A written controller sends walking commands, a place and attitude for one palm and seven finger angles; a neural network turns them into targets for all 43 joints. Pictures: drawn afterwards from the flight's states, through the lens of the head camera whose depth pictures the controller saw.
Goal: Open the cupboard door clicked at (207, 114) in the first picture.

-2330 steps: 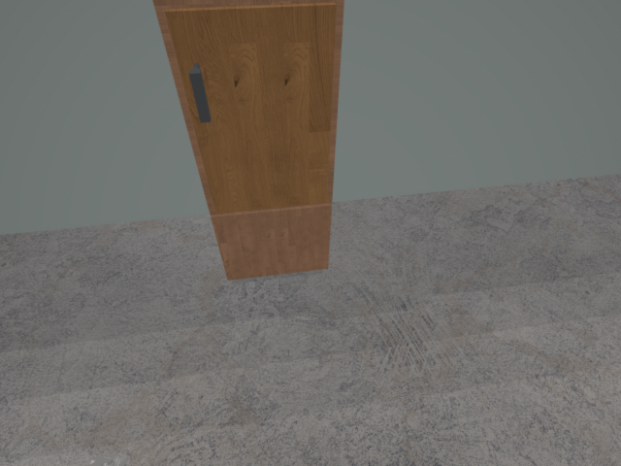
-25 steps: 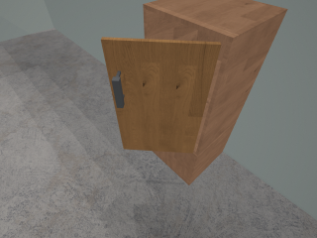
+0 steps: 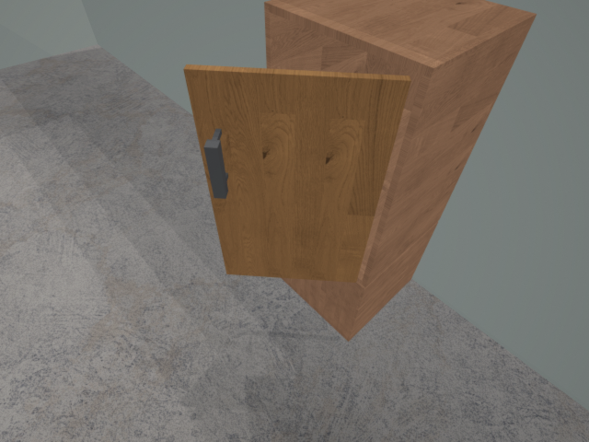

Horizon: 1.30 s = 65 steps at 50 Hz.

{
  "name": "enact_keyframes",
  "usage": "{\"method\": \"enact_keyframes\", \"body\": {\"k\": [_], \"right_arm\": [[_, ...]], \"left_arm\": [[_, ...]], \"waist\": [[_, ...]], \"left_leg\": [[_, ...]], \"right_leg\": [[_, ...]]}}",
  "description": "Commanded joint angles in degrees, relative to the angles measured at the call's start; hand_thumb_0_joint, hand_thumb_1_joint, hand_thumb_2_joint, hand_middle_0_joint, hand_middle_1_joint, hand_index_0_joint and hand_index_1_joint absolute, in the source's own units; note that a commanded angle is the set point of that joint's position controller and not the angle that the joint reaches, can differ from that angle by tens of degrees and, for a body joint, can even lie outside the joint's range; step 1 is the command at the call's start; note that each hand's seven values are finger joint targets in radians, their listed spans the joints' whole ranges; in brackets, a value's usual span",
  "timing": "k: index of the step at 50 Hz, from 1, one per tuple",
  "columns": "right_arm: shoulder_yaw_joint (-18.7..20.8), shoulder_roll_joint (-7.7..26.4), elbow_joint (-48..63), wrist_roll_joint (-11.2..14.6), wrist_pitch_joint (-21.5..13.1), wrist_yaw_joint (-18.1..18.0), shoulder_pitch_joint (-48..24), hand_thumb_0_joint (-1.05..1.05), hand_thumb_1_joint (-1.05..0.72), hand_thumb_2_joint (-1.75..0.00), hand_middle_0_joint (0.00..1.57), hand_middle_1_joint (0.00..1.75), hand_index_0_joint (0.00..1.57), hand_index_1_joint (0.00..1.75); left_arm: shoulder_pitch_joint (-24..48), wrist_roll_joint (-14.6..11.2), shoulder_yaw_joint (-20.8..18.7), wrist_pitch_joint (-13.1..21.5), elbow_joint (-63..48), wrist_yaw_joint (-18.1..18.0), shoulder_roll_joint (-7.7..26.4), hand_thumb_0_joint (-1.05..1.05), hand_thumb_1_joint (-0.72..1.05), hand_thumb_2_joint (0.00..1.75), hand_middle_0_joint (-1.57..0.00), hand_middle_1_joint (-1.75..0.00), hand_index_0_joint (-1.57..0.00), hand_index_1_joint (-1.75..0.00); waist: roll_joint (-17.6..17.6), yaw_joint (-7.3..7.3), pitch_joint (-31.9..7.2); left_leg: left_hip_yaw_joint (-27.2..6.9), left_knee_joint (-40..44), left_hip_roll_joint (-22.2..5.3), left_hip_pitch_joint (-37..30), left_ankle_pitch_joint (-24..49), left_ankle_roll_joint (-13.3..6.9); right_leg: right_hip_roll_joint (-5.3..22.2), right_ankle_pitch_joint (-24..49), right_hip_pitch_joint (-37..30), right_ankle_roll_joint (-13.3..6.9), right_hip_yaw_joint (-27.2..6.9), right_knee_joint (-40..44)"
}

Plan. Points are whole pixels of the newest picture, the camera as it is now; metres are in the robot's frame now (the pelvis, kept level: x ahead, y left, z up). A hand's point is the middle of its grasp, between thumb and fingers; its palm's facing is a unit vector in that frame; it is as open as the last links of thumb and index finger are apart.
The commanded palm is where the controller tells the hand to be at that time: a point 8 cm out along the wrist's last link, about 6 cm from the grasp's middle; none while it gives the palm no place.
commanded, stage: raise the hand with hooked fingers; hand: left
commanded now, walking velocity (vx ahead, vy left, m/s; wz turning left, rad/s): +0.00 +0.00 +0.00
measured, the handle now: (219, 163) +0.58 +0.19 +0.04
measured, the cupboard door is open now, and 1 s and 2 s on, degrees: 43 43 43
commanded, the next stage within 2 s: none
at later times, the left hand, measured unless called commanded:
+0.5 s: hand (191, 410) +0.18 +0.16 -0.06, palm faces +0.03 -1.00 +0.01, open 8.7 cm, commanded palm +0.15 +0.23 -0.03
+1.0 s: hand (131, 346) +0.23 +0.24 +0.01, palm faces +0.11 -0.99 -0.08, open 11.8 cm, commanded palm +0.20 +0.28 +0.01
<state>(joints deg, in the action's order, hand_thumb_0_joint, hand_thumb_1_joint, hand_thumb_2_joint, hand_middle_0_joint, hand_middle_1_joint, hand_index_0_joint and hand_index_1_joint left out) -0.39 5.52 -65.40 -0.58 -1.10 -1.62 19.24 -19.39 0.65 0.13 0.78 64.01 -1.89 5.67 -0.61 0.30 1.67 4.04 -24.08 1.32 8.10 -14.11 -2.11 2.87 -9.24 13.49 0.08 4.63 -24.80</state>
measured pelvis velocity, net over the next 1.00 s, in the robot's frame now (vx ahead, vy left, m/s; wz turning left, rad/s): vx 0.02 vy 0.00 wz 0.04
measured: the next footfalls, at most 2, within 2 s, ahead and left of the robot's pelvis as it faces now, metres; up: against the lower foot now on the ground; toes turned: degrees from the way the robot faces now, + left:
none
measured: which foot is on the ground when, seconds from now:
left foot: down 0.00-1.00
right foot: down 0.00-1.00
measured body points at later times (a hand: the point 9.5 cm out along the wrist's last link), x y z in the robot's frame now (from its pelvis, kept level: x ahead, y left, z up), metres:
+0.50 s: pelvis +0.00 -0.02 -0.06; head +0.04 +0.00 +0.38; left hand +0.17 +0.21 -0.06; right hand +0.24 -0.27 -0.07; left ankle -0.01 +0.09 -0.74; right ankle +0.05 -0.12 -0.74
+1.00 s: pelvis +0.02 +0.00 -0.06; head +0.08 +0.00 +0.39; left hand +0.22 +0.29 +0.02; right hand +0.18 -0.24 -0.14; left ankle -0.01 +0.09 -0.74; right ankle +0.05 -0.12 -0.74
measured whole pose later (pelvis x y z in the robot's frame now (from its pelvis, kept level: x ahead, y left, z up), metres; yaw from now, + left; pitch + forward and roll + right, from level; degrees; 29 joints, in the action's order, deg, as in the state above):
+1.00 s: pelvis +0.02 +0.00 -0.06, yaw +3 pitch +12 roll -2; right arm 0.3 13.2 -31.4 2.2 -11.3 -2.9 17.8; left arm -22.5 -19.3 -18.2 17.4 -1.9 18.0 16.1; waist 1.4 -0.9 -5.9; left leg 0.6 -55.2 -0.1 37.2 -29.8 -1.8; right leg 1.5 -23.7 40.2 -0.5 5.1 -52.2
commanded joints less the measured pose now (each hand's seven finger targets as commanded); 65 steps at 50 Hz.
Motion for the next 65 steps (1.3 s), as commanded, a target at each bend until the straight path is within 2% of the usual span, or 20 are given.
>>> {"method": "enact_keyframes", "body": {"k": [1, 2, 3, 4, 6, 7, 11, 14, 15, 18, 21, 26, 29, 33, 35, 40, 46, 51, 60, 65], "right_arm": [[0.6, 4.3, 1.0, -0.1, -0.8, -0.3, 4.7, 0.0, -0.9, -0.9, 0.2, 0.3, 0.2, 0.3], [0.7, 8.0, 5.4, 0.4, -1.4, 0.2, -2.9, 0.0, -0.9, -0.9, 0.2, 0.3, 0.2, 0.3], [1.3, 19.4, 28.0, 2.0, -10.0, -2.0, -2.8, 0.0, -0.9, -0.9, 0.2, 0.3, 0.2, 0.3], [-1.0, 13.7, 24.3, 2.9, -15.9, -3.4, -8.4, 0.0, -0.9, -0.9, 0.2, 0.3, 0.2, 0.3], [0.6, 11.0, 20.3, 4.0, -17.6, -2.7, -5.1, 0.0, -0.9, -0.9, 0.2, 0.3, 0.2, 0.3], [0.4, 12.2, 25.0, 4.9, -18.1, -2.8, -5.3, 0.0, -0.9, -0.9, 0.2, 0.3, 0.2, 0.3], [1.9, 16.0, 30.9, 2.9, -22.6, -3.4, -6.0, 0.0, -0.9, -0.9, 0.2, 0.3, 0.2, 0.3], [4.3, 15.9, 35.1, 1.2, -22.4, -1.3, -7.8, 0.0, -0.9, -0.9, 0.2, 0.3, 0.2, 0.3], [5.3, 16.2, 36.4, 1.4, -21.3, 0.1, -8.2, 0.0, -0.9, -0.9, 0.2, 0.3, 0.2, 0.3], [6.2, 16.4, 42.3, 0.8, -17.7, 2.4, -13.0, 0.0, -0.9, -0.9, 0.2, 0.3, 0.2, 0.3], [5.9, 15.5, 47.7, 1.4, -13.7, 2.7, -15.2, 0.0, -0.9, -0.9, 0.2, 0.3, 0.2, 0.3], [5.4, 13.6, 47.8, 1.3, -12.5, 0.8, -9.0, 0.0, -0.9, -0.9, 0.2, 0.3, 0.2, 0.3], [4.4, 14.1, 44.1, 1.4, -14.2, -0.1, -7.1, 0.0, -0.9, -0.9, 0.2, 0.3, 0.2, 0.3], [3.7, 16.5, 41.4, 2.2, -16.7, -1.3, -6.5, 0.0, -0.9, -0.9, 0.2, 0.3, 0.2, 0.3], [3.5, 17.4, 41.1, 3.1, -16.3, -2.0, -7.3, 0.0, -0.9, -0.9, 0.2, 0.3, 0.2, 0.3], [3.4, 15.5, 45.9, 3.5, -14.0, -2.2, -11.4, 0.0, -0.9, -0.9, 0.2, 0.3, 0.2, 0.3], [3.1, 14.0, 44.2, 2.8, -13.7, -1.7, -9.3, 0.0, -0.9, -0.9, 0.2, 0.3, 0.2, 0.3], [3.1, 17.1, 43.1, 3.1, -14.9, -1.8, -5.6, 0.0, -0.9, -0.9, 0.2, 0.3, 0.2, 0.3], [1.9, 17.8, 42.3, 3.2, -16.1, -3.2, -5.9, 0.0, -0.9, -0.9, 0.2, 0.3, 0.2, 0.3], [1.5, 18.3, 42.4, 3.5, -15.0, -2.7, -5.9, 0.0, -0.9, -0.9, 0.2, 0.3, 0.2, 0.3]], "left_arm": [[-4.4, 0.2, -0.8, 0.8, -1.4, -0.6, 4.1, 0.0, 0.9, 0.9, -0.2, -0.3, -0.2, -0.3], [-6.5, 0.8, -0.5, 1.4, 0.7, -2.7, 7.7, 0.0, 0.9, 0.9, -0.2, -0.3, -0.2, -0.3], [37.3, -12.0, -1.4, 13.7, -91.3, -1.7, 16.0, 0.0, 0.88, 0.89, -0.2, -0.32, -0.2, -0.32], [16.8, -7.5, -2.4, 9.3, -75.5, -5.2, 13.5, 0.0, 0.85, 0.88, -0.2, -0.33, -0.2, -0.33], [-3.3, -8.4, 4.2, 0.1, -55.3, -8.6, -1.1, 0.0, 0.81, 0.86, -0.21, -0.36, -0.21, -0.36], [1.5, -10.4, 6.9, -0.2, -65.8, -7.6, -2.1, 0.0, 0.78, 0.85, -0.21, -0.37, -0.21, -0.37], [1.5, -8.9, 6.3, 9.3, -70.0, -4.2, 0.8, 0.0, 0.69, 0.81, -0.22, -0.43, -0.22, -0.43], [-11.9, -10.7, -0.7, 19.2, -56.7, 2.6, 1.4, 0.0, 0.62, 0.78, -0.22, -0.48, -0.22, -0.48], [-18.9, -11.9, -6.5, 22.3, -53.6, 6.3, 5.7, 0.0, 0.6, 0.77, -0.22, -0.5, -0.22, -0.5], [-19.4, -13.4, -14.8, 31.7, -55.5, 15.7, 11.9, 0.0, 0.53, 0.74, -0.23, -0.54, -0.23, -0.54], [-17.5, -12.5, -14.0, 29.9, -66.0, 16.1, 12.9, 0.0, 0.46, 0.71, -0.23, -0.58, -0.23, -0.58], [-3.5, -15.1, -15.6, 33.3, -86.6, 13.7, 14.7, 0.0, 0.34, 0.66, -0.24, -0.66, -0.24, -0.66], [1.8, -16.1, -11.0, 37.5, -87.7, 16.6, 12.4, 0.0, 0.27, 0.63, -0.25, -0.7, -0.25, -0.7], [5.0, -16.8, -8.4, 34.2, -78.5, 24.2, 13.3, 0.0, 0.18, 0.59, -0.25, -0.76, -0.25, -0.76], [2.2, -17.8, -12.6, 27.3, -68.8, 27.6, 16.7, 0.0, 0.13, 0.57, -0.25, -0.8, -0.25, -0.8], [-5.8, -21.7, -24.8, 14.9, -74.5, 26.6, 22.3, 0.0, 0.01, 0.52, -0.26, -0.87, -0.26, -0.87], [-2.1, -21.8, -24.0, 19.4, -77.5, 18.6, 18.0, 0.0, -0.13, 0.46, -0.27, -0.96, -0.27, -0.96], [4.6, -19.1, -18.0, 21.7, -72.6, 22.9, 17.8, 0.0, -0.24, 0.41, -0.28, -1.03, -0.28, -1.03], [14.2, -22.5, -28.5, 20.6, -73.4, 24.1, 29.2, 0.0, -0.45, 0.32, -0.3, -1.17, -0.3, -1.17], [15.0, -22.3, -25.8, 16.0, -63.9, 25.3, 25.8, 0.0, -0.5, 0.3, -0.3, -1.2, -0.3, -1.2]], "waist": [[0.0, 0.07, 4.2], [0.4, 2.13, 4.2], [14.0, -6.72, -25.5], [16.4, -1.65, -20.5], [6.5, -2.56, -4.4], [2.4, -2.89, 0.6], [-13.5, -4.48, 2.3], [-19.3, 0.29, 0.8], [-14.2, 3.32, -1.7], [-6.8, 3.94, -6.9], [4.3, 5.69, -10.7], [7.8, 0.78, -22.3], [7.1, -3.94, -19.8], [1.2, -6.83, -18.1], [-0.7, -4.95, -16.6], [0.2, 3.54, -29.2], [0.3, 1.49, -17.8], [1.9, -2.41, -16.6], [9.0, 0.73, -19.4], [6.5, -0.06, -14.3]], "left_leg": [[-6.5, 7.5, -6.5, 8.1, -0.8, 0.2], [-3.7, -2.6, -7.7, 9.1, 7.4, 1.8], [-4.5, 2.9, -1.6, -5.1, 5.2, 1.7], [-3.5, 5.5, -3.0, -1.1, 2.2, 1.8], [-6.6, 6.1, -2.9, 12.3, -11.1, 2.4], [-7.3, 4.5, -2.6, 14.5, -12.3, 1.9], [-6.4, -6.6, -0.1, 17.6, -12.2, 0.9], [-4.7, -14.5, 0.4, 26.7, -12.0, 2.1], [-3.6, -16.3, 0.9, 28.1, -9.3, 2.9], [-1.7, -22.8, 2.6, 32.8, -5.8, 3.2], [-0.6, -23.8, 2.7, 34.0, -4.1, 2.3], [-3.8, -29.2, 0.0, 30.1, 3.9, 1.1], [-5.5, -32.5, -0.9, 30.0, 3.4, 0.9], [-6.9, -33.8, -1.6, 32.3, -0.7, 0.2], [-6.6, -33.0, -1.2, 35.1, -1.8, 0.3], [-6.2, -26.3, -0.2, 29.6, 8.5, 1.0], [-6.1, -22.6, -1.0, 29.1, 8.5, 2.0], [-6.2, -22.5, -1.2, 27.0, 3.7, 1.5], [-8.0, -18.7, -1.7, 20.0, 8.8, 2.5], [-7.9, -16.6, -1.9, 20.1, 9.5, 2.9]], "right_leg": [[4.0, -0.9, -2.9, -1.8, -5.7, 4.5], [5.8, 14.7, -1.6, -1.9, -6.3, 0.1], [-0.2, 3.6, -7.8, -1.1, -3.1, -2.5], [-2.1, -4.7, -4.8, -3.0, -1.3, -5.4], [-2.3, -9.3, 2.8, -1.7, 1.9, -4.2], [-2.1, -11.3, 4.3, -1.2, 1.5, -3.7], [-1.8, -23.5, 13.8, -0.3, -1.0, -3.1], [-1.6, -28.8, 19.4, -0.7, -1.2, -9.0], [-1.6, -26.3, 17.3, -1.7, -2.2, -11.3], [-1.0, -14.8, 13.9, -2.9, -3.7, -18.2], [-1.2, -9.6, 13.8, -3.3, -5.0, -22.5], [-2.4, 2.2, 15.7, -2.0, -6.5, -26.5], [-3.1, 0.5, 22.4, -1.6, -5.4, -26.8], [-3.4, -4.6, 25.1, -1.1, -4.4, -25.7], [-3.3, -6.7, 22.1, -1.3, -5.4, -23.9], [-2.0, 4.7, 6.5, -1.2, -3.0, -24.4], [-3.1, 3.9, 12.8, -1.4, -0.5, -23.3], [-3.1, -3.3, 17.8, -1.1, -0.5, -21.7], [-3.6, -1.2, 12.3, -2.3, 0.2, -20.1], [-3.7, 0.1, 12.6, -2.0, 0.9, -18.3]]}}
